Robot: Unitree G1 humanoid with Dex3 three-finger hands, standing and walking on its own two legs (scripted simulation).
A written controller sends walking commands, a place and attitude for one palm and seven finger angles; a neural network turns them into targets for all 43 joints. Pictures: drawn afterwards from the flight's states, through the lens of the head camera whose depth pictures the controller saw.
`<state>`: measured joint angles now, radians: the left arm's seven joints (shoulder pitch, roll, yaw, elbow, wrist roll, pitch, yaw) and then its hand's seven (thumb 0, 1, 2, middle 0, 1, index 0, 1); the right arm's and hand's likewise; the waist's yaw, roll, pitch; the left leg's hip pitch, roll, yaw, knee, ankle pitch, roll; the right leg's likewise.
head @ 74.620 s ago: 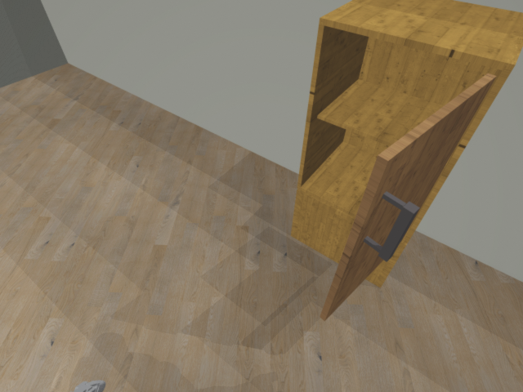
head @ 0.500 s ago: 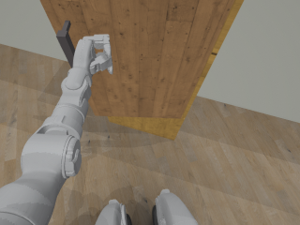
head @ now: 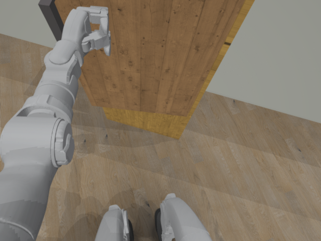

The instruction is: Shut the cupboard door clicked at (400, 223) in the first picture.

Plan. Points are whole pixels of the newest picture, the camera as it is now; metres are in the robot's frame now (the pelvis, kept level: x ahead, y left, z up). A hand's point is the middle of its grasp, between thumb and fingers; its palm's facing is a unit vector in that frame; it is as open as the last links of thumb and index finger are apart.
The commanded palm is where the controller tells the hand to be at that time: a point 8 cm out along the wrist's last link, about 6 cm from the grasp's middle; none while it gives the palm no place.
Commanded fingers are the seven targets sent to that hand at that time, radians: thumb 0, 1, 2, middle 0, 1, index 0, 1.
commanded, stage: push the door shut along its arc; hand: left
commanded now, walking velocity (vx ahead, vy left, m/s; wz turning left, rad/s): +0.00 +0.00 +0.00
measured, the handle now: (63, 27) +0.60 +0.13 +0.11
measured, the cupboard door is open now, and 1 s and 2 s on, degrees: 10 0 0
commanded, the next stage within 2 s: pull the fist back off the door in 0.32 s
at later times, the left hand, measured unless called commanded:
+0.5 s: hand (119, 22) +0.60 +0.01 +0.12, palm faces -0.29 -0.96 +0.06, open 3.5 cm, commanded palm +0.60 +0.03 +0.11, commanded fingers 0.00 0.90 0.90 -1.30 -1.50 -1.30 -1.50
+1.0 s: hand (129, 32) +0.57 -0.01 +0.11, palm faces +0.04 -1.00 -0.03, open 3.1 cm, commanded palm +0.54 +0.04 +0.11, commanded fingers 0.00 0.90 0.90 -1.30 -1.50 -1.30 -1.50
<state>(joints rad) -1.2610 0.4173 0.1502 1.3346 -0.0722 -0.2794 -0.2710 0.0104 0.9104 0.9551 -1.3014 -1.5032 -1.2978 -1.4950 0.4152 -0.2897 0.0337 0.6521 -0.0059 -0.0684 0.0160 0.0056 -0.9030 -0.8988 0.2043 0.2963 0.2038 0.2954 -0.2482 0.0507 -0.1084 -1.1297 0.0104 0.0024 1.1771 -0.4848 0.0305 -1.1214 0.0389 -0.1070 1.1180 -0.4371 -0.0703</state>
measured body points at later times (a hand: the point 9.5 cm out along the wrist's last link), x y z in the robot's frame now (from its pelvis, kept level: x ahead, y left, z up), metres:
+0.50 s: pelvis +0.00 +0.01 -0.02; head +0.18 +0.02 +0.40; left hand +0.61 +0.06 +0.12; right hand -0.07 -0.24 -0.11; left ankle +0.03 +0.10 -0.64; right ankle +0.04 -0.08 -0.64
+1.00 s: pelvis +0.03 +0.00 +0.01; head +0.17 -0.02 +0.44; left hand +0.57 +0.04 +0.11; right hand -0.04 -0.24 -0.10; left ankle +0.03 +0.10 -0.64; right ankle +0.04 -0.08 -0.64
